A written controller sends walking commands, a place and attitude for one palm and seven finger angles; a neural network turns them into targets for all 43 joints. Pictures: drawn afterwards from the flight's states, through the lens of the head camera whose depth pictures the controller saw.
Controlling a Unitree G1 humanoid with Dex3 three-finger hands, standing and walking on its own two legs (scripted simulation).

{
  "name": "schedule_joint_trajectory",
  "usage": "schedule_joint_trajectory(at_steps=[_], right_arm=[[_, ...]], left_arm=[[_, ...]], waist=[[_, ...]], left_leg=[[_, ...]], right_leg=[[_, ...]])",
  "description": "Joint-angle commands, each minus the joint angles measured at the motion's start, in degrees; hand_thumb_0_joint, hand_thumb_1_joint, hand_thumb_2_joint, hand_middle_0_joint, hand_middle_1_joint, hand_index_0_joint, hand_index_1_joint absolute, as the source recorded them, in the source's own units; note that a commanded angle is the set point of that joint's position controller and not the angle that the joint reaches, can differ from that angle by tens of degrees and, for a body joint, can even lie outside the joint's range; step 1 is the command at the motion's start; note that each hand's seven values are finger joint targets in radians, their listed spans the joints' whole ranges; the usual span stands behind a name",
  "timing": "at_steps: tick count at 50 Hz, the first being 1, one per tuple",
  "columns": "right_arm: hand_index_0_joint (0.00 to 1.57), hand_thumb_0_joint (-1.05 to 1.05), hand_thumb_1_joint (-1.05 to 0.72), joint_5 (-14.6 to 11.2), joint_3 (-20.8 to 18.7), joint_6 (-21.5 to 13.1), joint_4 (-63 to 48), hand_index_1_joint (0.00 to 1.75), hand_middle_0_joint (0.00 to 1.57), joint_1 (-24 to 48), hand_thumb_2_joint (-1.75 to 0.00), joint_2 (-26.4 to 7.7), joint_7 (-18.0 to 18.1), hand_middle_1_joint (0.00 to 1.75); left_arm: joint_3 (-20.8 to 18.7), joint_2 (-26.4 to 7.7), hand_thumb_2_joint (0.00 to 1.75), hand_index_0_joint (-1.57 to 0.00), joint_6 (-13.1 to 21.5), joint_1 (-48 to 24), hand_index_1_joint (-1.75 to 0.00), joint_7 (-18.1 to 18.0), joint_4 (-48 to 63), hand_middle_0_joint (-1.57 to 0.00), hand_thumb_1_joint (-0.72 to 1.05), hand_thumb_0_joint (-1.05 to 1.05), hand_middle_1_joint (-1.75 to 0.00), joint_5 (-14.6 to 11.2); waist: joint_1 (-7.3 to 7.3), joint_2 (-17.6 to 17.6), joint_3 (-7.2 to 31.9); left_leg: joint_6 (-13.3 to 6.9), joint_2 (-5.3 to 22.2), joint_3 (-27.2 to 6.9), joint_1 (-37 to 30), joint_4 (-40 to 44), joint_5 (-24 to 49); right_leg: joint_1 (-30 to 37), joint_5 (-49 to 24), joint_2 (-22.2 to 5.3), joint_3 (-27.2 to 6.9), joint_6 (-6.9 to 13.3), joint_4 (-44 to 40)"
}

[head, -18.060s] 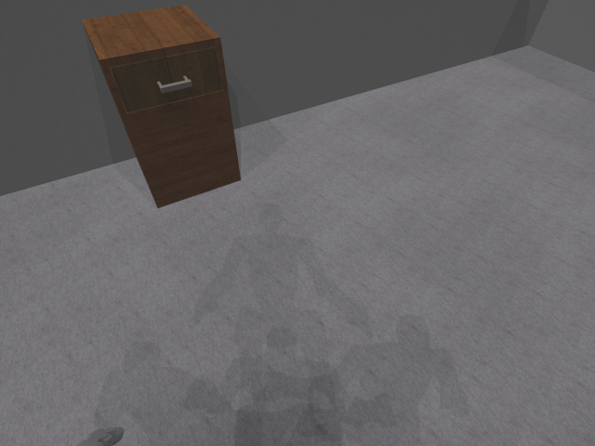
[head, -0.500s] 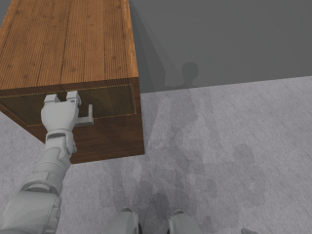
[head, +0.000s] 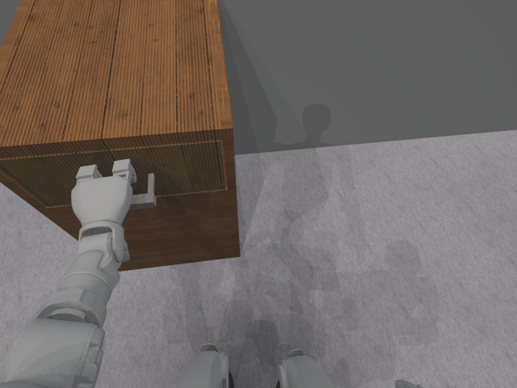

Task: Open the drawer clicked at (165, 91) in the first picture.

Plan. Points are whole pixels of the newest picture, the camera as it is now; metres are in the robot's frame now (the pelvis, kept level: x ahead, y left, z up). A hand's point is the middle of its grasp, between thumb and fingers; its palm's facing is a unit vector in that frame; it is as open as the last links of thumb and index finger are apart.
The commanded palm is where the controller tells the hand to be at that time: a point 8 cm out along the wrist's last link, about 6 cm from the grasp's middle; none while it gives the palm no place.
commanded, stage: lower the fingers behind the handle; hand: left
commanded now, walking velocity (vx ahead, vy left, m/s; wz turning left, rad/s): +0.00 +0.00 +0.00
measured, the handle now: (124, 192) +0.47 +0.25 -0.09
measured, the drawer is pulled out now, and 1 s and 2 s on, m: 0.00 0.00 0.00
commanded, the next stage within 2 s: close the thumb around the handle in 1.30 s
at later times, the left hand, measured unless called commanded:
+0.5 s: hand (128, 209) +0.43 +0.23 -0.08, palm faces -0.02 -0.03 -1.00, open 13.8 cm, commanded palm +0.41 +0.22 -0.03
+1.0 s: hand (131, 217) +0.43 +0.24 -0.11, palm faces -0.01 -0.03 -1.00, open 13.8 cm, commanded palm +0.42 +0.21 -0.06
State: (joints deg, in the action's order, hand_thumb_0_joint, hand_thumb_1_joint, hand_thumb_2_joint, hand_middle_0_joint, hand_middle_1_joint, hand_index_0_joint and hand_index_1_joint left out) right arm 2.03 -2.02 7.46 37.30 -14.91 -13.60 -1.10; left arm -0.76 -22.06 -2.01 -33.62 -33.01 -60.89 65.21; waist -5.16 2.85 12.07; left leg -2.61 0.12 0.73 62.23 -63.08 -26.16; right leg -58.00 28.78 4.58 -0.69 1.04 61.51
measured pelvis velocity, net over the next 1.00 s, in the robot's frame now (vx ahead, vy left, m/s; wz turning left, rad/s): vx -0.02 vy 0.00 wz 0.00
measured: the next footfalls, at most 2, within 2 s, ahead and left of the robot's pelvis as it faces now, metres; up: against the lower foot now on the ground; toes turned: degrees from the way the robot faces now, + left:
none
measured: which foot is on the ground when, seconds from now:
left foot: down 0.00-1.00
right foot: down 0.00-1.00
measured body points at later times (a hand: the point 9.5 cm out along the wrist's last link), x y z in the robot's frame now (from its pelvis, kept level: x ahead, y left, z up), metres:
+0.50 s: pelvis -0.01 +0.01 -0.03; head +0.12 +0.02 +0.40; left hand +0.43 +0.23 -0.02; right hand +0.05 -0.25 -0.16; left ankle +0.02 +0.09 -0.65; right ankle -0.01 -0.11 -0.65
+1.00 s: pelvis -0.02 +0.00 -0.05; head +0.14 +0.02 +0.37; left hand +0.43 +0.24 -0.06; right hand +0.05 -0.26 -0.19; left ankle +0.02 +0.09 -0.65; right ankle -0.01 -0.11 -0.65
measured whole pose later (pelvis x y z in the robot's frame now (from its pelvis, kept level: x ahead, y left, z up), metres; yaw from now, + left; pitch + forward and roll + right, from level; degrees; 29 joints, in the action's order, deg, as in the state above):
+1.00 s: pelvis -0.02 +0.00 -0.05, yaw +0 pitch +32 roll -4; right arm 3.8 -3.0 6.3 40.6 -13.7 -13.6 -2.4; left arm 0.2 -23.1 1.3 -39.4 -35.1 -60.1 66.1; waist -5.0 3.4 13.4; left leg -2.7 -0.2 -1.1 79.2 -77.6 -30.0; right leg -73.7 33.3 4.4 2.0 1.0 75.3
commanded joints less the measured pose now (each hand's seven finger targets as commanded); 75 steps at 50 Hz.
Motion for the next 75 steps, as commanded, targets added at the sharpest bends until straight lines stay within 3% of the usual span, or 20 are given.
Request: schedule_joint_trajectory(at_steps=[1,2,3,5,8,9,13,16,19,23,28,36,40,46,50,54,61,70,73,75], right_arm=[[0.2,0.0,-0.9,-0.17,-3.81,-2.64,-2.51,0.3,0.2,-6.07,-0.9,-9.26,1.82,0.3],[0.2,0.0,-0.9,-0.01,-4.07,-3.1,-2.15,0.3,0.2,-6.19,-0.9,-9.06,2.0,0.3],[0.2,0.0,-0.9,0.07,-4.42,-3.38,-1.48,0.3,0.2,-6.72,-0.9,-9.13,2.11,0.3],[0.2,0.0,-0.9,0.46,-4.39,-3.64,-0.4,0.3,0.2,-6.87,-0.9,-9.04,2.41,0.3],[0.2,0.0,-0.9,0.8,-4.52,-3.16,0.22,0.3,0.2,-7.0,-0.9,-8.94,1.76,0.3],[0.2,0.0,-0.9,0.97,-4.69,-2.82,0.18,0.3,0.2,-6.95,-0.9,-8.86,1.38,0.3],[0.2,0.0,-0.9,1.21,-4.43,-1.21,-0.74,0.3,0.2,-7.11,-0.9,-9.4,0.05,0.3],[0.2,0.0,-0.9,1.16,-4.48,-0.63,-1.01,0.3,0.2,-6.96,-0.9,-9.6,-0.5,0.3],[0.2,0.0,-0.9,0.85,-4.14,-0.68,-1.03,0.3,0.2,-7.13,-0.9,-10.07,-0.35,0.3],[0.2,0.0,-0.9,0.86,-3.76,-1.53,-0.89,0.3,0.2,-7.15,-0.9,-9.95,0.39,0.3],[0.2,0.0,-0.9,0.86,-3.44,-1.89,-1.46,0.3,0.2,-6.61,-0.9,-9.34,0.26,0.3],[0.2,0.0,-0.9,1.37,-3.86,-2.32,-0.75,0.3,0.2,-6.53,-0.9,-9.46,0.34,0.3],[0.2,0.0,-0.9,1.69,-4.27,-2.36,-0.09,0.3,0.2,-6.92,-0.9,-9.64,-0.12,0.3],[0.2,0.0,-0.9,1.62,-4.59,-2.01,0.19,0.3,0.2,-7.17,-0.9,-9.78,-0.51,0.3],[0.2,0.0,-0.9,1.43,-4.4,-1.77,0.33,0.3,0.2,-6.96,-0.9,-9.61,-0.48,0.3],[0.2,0.0,-0.9,1.1,-3.63,-1.86,-0.03,0.3,0.2,-6.71,-0.9,-9.68,0.25,0.3],[0.2,0.0,-0.9,1.15,-3.5,-2.19,-0.65,0.3,0.2,-6.03,-0.9,-8.84,0.41,0.3],[0.2,0.0,-0.9,1.4,-3.97,-2.08,-0.35,0.3,0.2,-6.71,-0.9,-9.27,0.16,0.3],[0.2,0.0,-0.9,1.39,-4.31,-1.87,-0.5,0.3,0.2,-6.79,-0.9,-9.2,0.04,0.3],[0.2,0.0,-0.9,1.3,-4.17,-1.69,-0.46,0.3,0.2,-6.68,-0.9,-9.22,0.01,0.3]], left_arm=[[0.08,-13.17,0.3,-0.3,3.27,-26.5,-1.2,0.67,14.14,-0.3,-0.5,0.0,-1.2,-1.52],[2.14,-11.32,0.3,-0.3,5.4,-29.73,-1.2,1.61,17.52,-0.3,-0.5,0.0,-1.2,-1.57],[2.06,-10.64,0.3,-0.3,6.8,-26.91,-1.2,2.13,16.66,-0.3,-0.5,0.0,-1.2,-1.26],[3.1,-9.6,0.3,-0.3,9.0,-27.16,-1.2,2.67,15.9,-0.3,-0.5,0.0,-1.2,-0.76],[1.6,-9.83,0.3,-0.3,9.99,-25.27,-1.2,1.31,15.08,-0.3,-0.5,0.0,-1.2,0.34],[1.97,-8.23,0.3,-0.3,9.55,-24.07,-1.2,0.41,13.89,-0.3,-0.5,0.0,-1.2,0.48],[-2.13,-10.24,0.3,-0.3,5.34,-20.4,-1.2,-3.36,8.72,-0.3,-0.5,0.0,-1.2,0.96],[-0.17,-8.38,0.3,-0.3,1.69,-22.7,-1.2,-4.89,7.21,-0.3,-0.5,0.0,-1.2,1.27],[-1.11,-10.95,0.3,-0.3,-0.37,-24.68,-1.2,-4.3,5.8,-0.3,-0.5,0.0,-1.2,1.06],[-2.18,-13.85,0.3,-0.3,1.59,-26.57,-1.2,-2.58,8.1,-0.3,-0.5,0.0,-1.2,0.41],[0.97,-8.97,0.3,-0.3,2.5,-22.33,-1.2,-0.72,5.21,-0.3,-0.5,0.0,-1.2,0.4],[-0.16,-10.64,0.3,-0.3,7.0,-25.53,-1.2,-2.07,9.84,-0.3,-0.5,0.0,-1.2,1.83],[-0.17,-9.79,0.3,-0.3,6.12,-26.55,-1.2,-3.96,9.12,-0.3,-0.5,0.0,-1.2,2.07],[-1.23,-10.55,0.3,-0.3,4.33,-26.37,-1.2,-4.37,11.53,-0.3,-0.5,0.0,-1.2,0.81],[0.84,-8.81,0.3,-0.3,2.6,-27.3,-1.2,-3.52,11.05,-0.3,-0.5,0.0,-1.2,0.46],[-1.37,-12.87,0.3,-0.3,2.79,-26.27,-1.2,-2.05,9.7,-0.3,-0.5,0.0,-1.2,0.22],[0.36,-10.15,0.3,-0.3,5.16,-23.98,-1.2,-1.35,10.21,-0.3,-0.5,0.0,-1.2,0.6],[-2.01,-12.4,0.3,-0.3,5.94,-23.4,-1.2,-2.59,11.42,-0.3,-0.5,0.0,-1.2,0.7],[-1.32,-10.88,0.37,-0.31,5.55,-22.73,-1.22,-2.89,12.65,-0.31,-0.33,0.0,-1.22,0.29],[-0.96,-10.48,0.42,-0.32,4.95,-22.39,-1.23,-2.8,12.07,-0.32,-0.22,0.0,-1.23,-0.1]], waist=[[-3.22,-1.1,25.78],[-3.88,2.01,27.21],[-3.04,3.47,27.82],[-3.59,4.67,24.75],[-1.91,8.35,24.68],[-1.93,7.57,24.99],[-0.11,5.85,25.41],[-1.89,1.04,24.96],[-2.22,-0.34,25.91],[-1.84,2.26,28.68],[-1.82,2.85,23.95],[-2.09,4.67,26.0],[-2.56,4.83,26.72],[-1.92,4.98,33.12],[-2.66,4.39,30.32],[-2.34,2.32,29.51],[-2.13,3.92,26.85],[-1.56,4.27,28.93],[-1.52,4.47,31.48],[-1.64,3.73,29.34]], left_leg=[[-1.0,-0.38,-0.99,-19.58,3.33,15.15],[-0.82,-0.13,-1.86,-22.63,3.14,16.46],[-0.67,-0.05,-2.13,-24.58,2.66,16.94],[-0.41,0.22,-3.04,-24.28,1.83,15.98],[0.54,0.54,-4.42,-25.71,1.16,19.6],[0.68,0.63,-4.77,-25.6,0.79,20.57],[1.11,0.75,-4.81,-22.77,0.23,22.94],[0.43,0.72,-4.1,-20.28,0.04,21.01],[0.09,0.48,-3.66,-18.46,0.06,18.04],[-0.22,0.28,-3.24,-18.62,-0.6,16.27],[0.03,0.43,-3.47,-16.79,-1.06,14.15],[-0.05,0.64,-4.3,-14.62,-4.29,13.49],[0.32,0.85,-5.24,-14.94,-5.34,13.9],[0.35,0.94,-5.07,-17.57,-6.54,18.44],[0.24,0.88,-5.09,-17.24,-5.76,16.37],[-0.35,0.51,-3.9,-13.67,-5.86,14.63],[-0.36,0.4,-3.45,-12.95,-6.1,14.49],[-0.25,0.41,-3.23,-12.99,-7.21,17.14],[-0.18,0.39,-3.44,-15.54,-7.11,19.63],[-0.17,0.34,-3.29,-14.36,-6.57,18.21]], right_leg=[[9.38,-17.91,-0.71,0.05,0.55,-8.49],[6.52,-16.96,-0.7,0.55,0.86,-7.62],[4.23,-15.68,-0.4,0.85,1.17,-7.21],[-0.58,-12.66,-0.16,1.63,1.64,-6.31],[-5.18,-12.29,0.13,2.93,2.49,-3.76],[-6.07,-12.39,0.22,3.34,2.46,-3.2],[-5.38,-13.69,0.3,4.13,2.56,-1.27],[-3.05,-14.81,0.19,3.78,1.89,-2.15],[-1.52,-13.92,-0.03,3.38,1.52,-2.33],[-0.64,-13.02,-0.17,2.85,1.51,-1.91],[-4.48,-10.25,0.06,3.33,1.91,-1.59],[-9.07,-9.0,0.1,3.14,2.14,1.75],[-11.57,-8.49,0.13,3.77,2.19,3.26],[-9.26,-12.24,0.07,3.77,1.8,4.46],[-9.38,-11.0,0.07,3.88,1.71,3.32],[-6.18,-11.86,0.05,3.09,1.53,2.69],[-7.34,-11.62,0.17,2.88,1.83,2.5],[-6.4,-14.54,0.22,2.79,1.81,3.7],[-5.76,-16.36,0.17,2.75,1.64,3.87],[-5.23,-15.58,0.17,2.94,1.66,3.22]])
